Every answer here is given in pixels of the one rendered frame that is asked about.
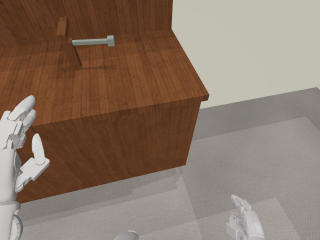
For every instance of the left robot hand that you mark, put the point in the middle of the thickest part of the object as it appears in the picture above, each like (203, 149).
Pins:
(13, 126)

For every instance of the left robot forearm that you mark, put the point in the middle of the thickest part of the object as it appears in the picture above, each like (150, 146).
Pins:
(11, 226)

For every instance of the counter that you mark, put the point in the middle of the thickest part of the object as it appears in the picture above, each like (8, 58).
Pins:
(103, 113)

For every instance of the tap lever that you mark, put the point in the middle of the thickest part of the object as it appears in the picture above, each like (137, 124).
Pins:
(109, 40)

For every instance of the right robot hand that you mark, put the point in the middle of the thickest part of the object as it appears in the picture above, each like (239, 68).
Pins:
(245, 226)

